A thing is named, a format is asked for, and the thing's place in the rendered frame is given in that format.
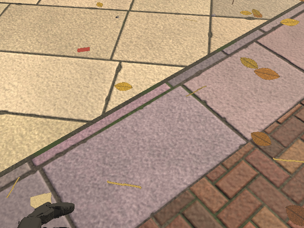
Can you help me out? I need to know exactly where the left robot hand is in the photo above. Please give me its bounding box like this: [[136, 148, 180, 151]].
[[17, 201, 75, 228]]

